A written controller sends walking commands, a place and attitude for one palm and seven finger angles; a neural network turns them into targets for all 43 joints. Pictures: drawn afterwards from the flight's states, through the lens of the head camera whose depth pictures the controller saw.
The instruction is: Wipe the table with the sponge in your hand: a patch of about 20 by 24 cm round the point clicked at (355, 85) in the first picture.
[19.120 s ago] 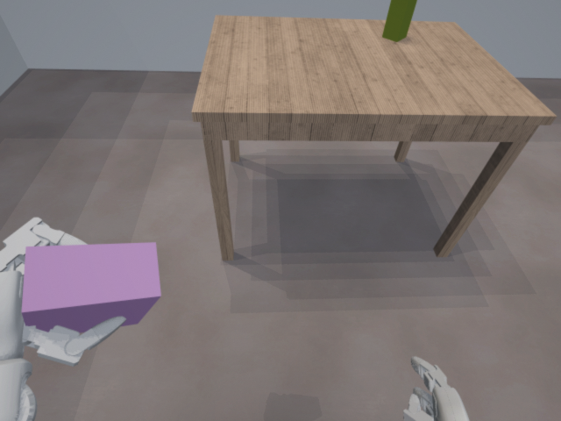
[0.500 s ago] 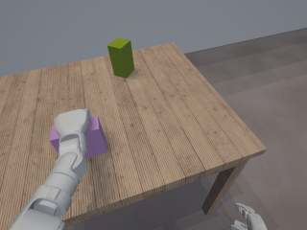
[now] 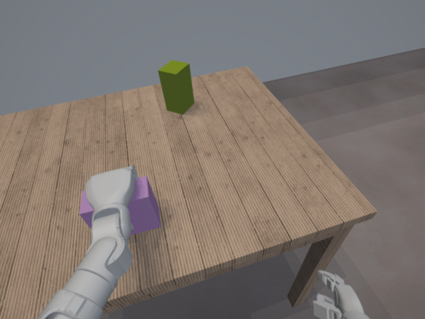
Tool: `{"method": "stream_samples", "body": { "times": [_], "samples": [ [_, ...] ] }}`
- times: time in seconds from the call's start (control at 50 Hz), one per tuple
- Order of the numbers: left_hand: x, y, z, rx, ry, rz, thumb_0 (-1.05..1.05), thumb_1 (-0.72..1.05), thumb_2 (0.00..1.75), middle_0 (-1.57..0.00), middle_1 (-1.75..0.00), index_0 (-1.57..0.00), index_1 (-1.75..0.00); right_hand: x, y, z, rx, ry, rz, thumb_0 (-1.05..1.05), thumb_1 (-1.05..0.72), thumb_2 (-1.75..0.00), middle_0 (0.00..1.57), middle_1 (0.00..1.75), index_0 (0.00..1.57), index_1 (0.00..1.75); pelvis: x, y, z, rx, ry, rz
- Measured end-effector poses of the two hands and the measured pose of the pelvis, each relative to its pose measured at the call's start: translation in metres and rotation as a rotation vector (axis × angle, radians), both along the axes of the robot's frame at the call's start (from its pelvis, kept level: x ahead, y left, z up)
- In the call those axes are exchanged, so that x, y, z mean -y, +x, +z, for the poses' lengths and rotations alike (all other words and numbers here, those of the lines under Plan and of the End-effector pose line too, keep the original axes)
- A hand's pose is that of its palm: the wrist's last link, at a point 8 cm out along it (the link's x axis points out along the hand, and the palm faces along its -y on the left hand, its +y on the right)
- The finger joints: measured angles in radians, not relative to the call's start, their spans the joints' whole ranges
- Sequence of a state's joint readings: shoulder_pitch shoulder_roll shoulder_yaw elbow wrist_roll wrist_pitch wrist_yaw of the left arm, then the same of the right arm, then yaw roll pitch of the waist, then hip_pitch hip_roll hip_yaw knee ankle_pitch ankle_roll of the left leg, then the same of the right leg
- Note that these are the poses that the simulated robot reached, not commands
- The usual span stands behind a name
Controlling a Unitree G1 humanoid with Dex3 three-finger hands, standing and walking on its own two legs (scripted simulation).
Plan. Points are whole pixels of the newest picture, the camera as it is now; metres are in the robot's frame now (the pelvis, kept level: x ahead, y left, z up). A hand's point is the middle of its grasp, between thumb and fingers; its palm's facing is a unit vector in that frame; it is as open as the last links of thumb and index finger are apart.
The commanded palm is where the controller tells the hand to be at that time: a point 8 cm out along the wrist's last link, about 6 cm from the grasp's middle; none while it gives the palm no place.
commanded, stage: wipe back along the middle lane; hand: left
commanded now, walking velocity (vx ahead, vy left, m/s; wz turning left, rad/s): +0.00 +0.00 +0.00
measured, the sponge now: (126, 214) +0.32 +0.23 +0.01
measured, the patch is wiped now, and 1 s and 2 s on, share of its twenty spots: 0.85 0.95 1.00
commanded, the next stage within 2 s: slide across to the third lane in 0.52 s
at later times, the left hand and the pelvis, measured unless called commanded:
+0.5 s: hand (121, 229) +0.26 +0.21 +0.05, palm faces +0.03 -0.07 -1.00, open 10.1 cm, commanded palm +0.22 +0.19 +0.08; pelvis -0.01 -0.01 +0.00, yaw -1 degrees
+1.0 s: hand (136, 236) +0.25 +0.18 +0.05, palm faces +0.00 -0.06 -1.00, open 10.1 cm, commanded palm +0.22 +0.14 +0.10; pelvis -0.03 -0.02 +0.00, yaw +0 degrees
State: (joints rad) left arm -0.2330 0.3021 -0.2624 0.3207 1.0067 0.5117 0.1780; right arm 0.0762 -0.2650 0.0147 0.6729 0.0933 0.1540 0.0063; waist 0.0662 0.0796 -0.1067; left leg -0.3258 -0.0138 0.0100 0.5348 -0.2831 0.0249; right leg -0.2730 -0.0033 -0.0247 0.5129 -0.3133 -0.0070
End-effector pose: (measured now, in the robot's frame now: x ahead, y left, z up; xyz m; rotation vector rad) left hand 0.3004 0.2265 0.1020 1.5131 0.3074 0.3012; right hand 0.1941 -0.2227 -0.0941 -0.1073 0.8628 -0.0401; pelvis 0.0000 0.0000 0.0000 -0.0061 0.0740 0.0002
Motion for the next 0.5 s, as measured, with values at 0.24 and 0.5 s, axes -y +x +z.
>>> {"method": "stream_samples", "body": {
  "times": [0.24, 0.5],
  "samples": [
    [0.008, -0.029, 0.001, 0.021, -0.028, -0.015, 0.00, -0.48, 1.03, -0.70, -1.35, -0.72, -1.35, -0.007, 0.023, 0.016, 0.095, 0.029, 0.037, 0.02, -0.90, -0.90, 0.20, 0.30, 0.20, 0.30, 0.004, -0.001, 0.000, 0.022, 0.003, -0.009],
    [0.021, -0.061, 0.001, 0.023, -0.032, -0.022, 0.01, -0.48, 1.03, -0.70, -1.35, -0.72, -1.35, -0.005, 0.022, 0.020, 0.124, 0.043, 0.055, 0.02, -0.90, -0.90, 0.20, 0.30, 0.20, 0.30, 0.010, -0.011, 0.000, 0.051, 0.008, -0.011]
  ]
}}
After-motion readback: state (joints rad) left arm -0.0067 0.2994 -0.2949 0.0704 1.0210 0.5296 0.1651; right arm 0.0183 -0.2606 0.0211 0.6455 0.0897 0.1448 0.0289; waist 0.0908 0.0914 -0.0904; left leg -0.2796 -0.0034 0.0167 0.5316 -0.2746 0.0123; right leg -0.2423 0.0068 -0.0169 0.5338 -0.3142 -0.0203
